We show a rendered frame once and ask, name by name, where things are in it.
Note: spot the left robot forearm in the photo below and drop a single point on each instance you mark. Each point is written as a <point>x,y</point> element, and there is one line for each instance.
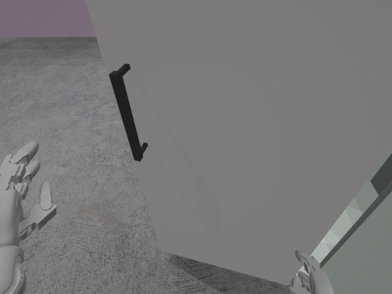
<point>12,276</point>

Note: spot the right robot hand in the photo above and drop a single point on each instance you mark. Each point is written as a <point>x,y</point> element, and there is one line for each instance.
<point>317,282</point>

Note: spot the handle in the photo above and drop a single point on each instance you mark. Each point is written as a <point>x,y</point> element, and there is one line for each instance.
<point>119,88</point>

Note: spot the left robot hand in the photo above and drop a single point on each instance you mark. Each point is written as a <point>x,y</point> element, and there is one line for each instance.
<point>15,176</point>

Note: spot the fridge door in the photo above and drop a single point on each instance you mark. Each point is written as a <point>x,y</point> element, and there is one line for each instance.
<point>263,119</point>

